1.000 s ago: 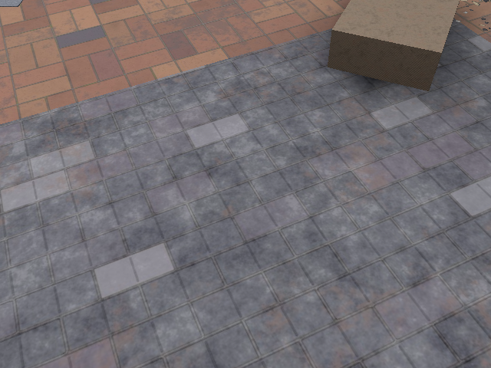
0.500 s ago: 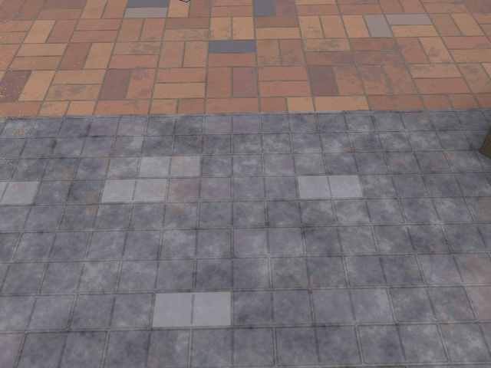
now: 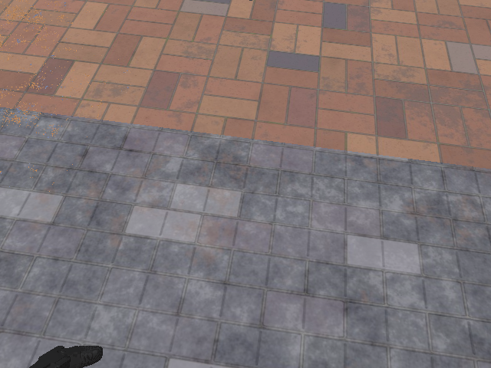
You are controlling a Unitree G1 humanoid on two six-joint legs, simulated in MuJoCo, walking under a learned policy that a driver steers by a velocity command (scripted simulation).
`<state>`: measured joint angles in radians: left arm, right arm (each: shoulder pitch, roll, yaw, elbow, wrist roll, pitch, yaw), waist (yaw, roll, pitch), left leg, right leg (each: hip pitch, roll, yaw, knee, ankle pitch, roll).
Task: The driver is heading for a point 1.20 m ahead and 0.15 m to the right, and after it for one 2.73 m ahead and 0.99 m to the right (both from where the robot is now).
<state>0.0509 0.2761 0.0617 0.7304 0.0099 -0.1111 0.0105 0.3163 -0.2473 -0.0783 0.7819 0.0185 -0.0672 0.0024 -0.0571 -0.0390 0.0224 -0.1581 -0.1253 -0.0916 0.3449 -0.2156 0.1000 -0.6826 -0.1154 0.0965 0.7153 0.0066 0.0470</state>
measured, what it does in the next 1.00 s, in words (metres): walks ahead: right foot, then left foot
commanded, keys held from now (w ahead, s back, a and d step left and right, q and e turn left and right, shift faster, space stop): w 0.26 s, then no key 0.44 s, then w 0.30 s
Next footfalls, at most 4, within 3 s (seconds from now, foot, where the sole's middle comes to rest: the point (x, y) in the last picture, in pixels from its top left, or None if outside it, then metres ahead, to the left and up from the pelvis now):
0.16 right None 0.28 -0.15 -0.78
0.60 left None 0.43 0.09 -0.78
0.84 right None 0.36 -0.14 -0.78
1.20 left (183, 334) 0.57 0.14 -0.78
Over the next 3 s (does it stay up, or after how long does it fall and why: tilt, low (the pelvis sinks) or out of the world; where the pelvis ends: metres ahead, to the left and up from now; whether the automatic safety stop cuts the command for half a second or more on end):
stays up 1.32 -0.23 0.00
